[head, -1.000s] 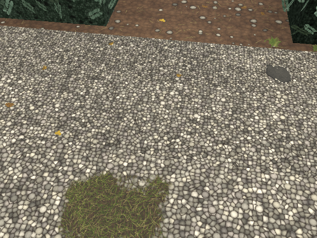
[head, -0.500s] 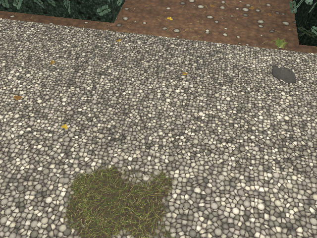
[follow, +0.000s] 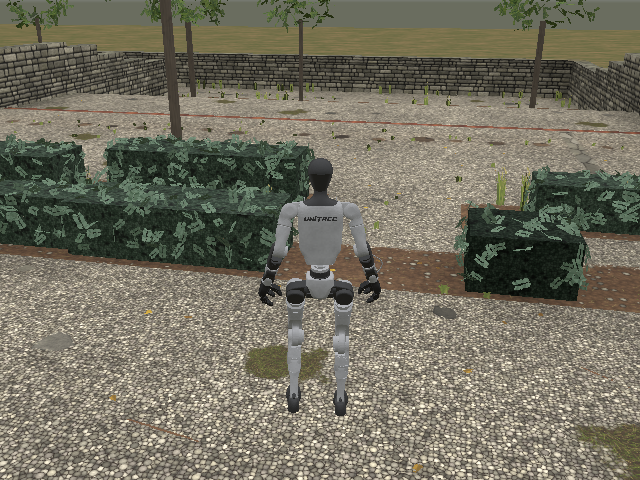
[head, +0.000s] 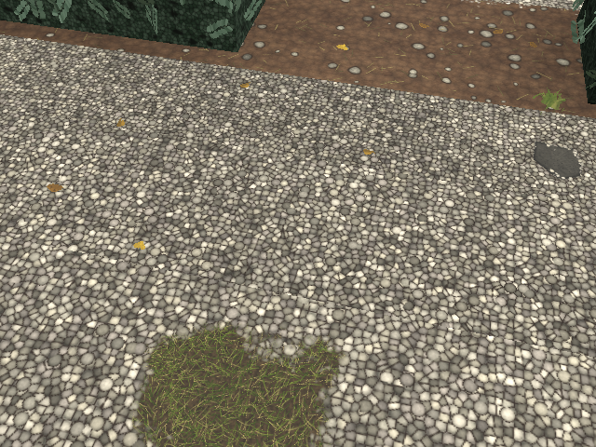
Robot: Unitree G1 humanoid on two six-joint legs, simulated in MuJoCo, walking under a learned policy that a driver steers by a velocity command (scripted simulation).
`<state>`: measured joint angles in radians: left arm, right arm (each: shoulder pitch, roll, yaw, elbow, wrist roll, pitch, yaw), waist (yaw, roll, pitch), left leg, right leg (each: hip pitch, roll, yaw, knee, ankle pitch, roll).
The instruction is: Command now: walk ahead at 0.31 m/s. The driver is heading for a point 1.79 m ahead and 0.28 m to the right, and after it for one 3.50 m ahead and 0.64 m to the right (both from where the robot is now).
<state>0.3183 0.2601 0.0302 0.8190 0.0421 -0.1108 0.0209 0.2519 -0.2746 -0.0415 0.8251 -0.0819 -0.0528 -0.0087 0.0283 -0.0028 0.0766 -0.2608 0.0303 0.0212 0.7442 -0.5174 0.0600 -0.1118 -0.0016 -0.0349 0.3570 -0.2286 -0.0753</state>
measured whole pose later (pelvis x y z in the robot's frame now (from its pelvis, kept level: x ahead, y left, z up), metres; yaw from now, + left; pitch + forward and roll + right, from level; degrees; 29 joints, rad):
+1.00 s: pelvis +0.56 +0.05 -0.19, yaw +1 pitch +1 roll -4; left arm 0.47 0.22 0.01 1.00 0.07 -0.10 -0.07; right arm 0.02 -0.26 0.04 0.78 -0.07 -0.07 0.06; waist 0.09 0.06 0.00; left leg -0.62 0.07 -0.04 0.59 0.03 0.10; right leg 0.01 0.06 -0.08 0.35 -0.37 -0.02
